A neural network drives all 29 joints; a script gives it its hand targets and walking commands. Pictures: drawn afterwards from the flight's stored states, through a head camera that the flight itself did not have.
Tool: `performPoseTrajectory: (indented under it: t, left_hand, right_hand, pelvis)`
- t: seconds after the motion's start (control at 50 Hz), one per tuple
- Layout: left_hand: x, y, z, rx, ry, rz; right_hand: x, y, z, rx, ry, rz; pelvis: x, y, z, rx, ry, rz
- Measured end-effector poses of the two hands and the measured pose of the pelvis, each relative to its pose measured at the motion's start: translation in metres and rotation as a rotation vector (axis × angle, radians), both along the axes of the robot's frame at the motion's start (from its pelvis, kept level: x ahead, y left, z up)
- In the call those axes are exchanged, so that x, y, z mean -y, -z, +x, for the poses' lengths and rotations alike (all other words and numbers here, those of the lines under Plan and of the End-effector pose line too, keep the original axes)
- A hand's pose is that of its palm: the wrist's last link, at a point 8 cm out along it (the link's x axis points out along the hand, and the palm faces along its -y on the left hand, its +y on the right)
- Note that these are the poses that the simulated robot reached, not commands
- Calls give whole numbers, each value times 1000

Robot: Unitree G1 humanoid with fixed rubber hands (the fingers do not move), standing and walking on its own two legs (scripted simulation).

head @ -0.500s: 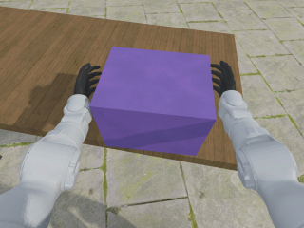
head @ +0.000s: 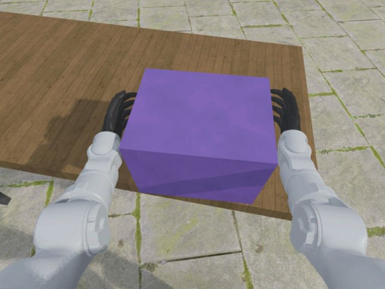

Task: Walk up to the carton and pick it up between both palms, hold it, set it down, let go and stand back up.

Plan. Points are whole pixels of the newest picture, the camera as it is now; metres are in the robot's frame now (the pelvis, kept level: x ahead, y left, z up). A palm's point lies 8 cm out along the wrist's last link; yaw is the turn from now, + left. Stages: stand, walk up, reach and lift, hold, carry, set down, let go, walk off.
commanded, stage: reach and lift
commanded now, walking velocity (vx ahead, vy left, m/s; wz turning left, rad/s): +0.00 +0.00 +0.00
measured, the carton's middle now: (200, 138) +0.43 +0.01 +0.02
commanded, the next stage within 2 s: none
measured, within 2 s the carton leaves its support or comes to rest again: leaves its support in 0.56 s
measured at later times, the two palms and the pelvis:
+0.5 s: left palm (112, 134) +0.39 +0.20 +0.07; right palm (288, 127) +0.43 -0.18 +0.08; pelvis +0.02 -0.01 +0.01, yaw +1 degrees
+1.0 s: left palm (99, 129) +0.36 +0.20 +0.13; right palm (303, 127) +0.39 -0.18 +0.13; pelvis -0.02 +0.00 +0.01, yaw +2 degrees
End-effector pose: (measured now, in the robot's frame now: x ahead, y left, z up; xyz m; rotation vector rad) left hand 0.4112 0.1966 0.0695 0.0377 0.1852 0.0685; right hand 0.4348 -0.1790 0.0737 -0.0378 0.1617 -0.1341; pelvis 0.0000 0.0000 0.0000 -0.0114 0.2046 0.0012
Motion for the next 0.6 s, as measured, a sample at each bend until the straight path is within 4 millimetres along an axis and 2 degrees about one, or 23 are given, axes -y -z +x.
performPoseTrajectory:
  t: [0.26,0.42,0.6]
  left_hand:
    - [0,0,1,2,-3,16]
    - [0,0,-10,1,-28,11]
    - [3,-6,-27,-11,-37,12]
  right_hand:
    - [-3,1,0,14,24,-23]
    - [-4,-3,-3,7,6,-40]
    - [-2,-12,-16,-4,-2,-35]
  pelvis:
    - [0,-4,15,67,6,-2]
    - [4,-5,19,87,-10,-2]
    - [8,-6,15,114,-30,-1]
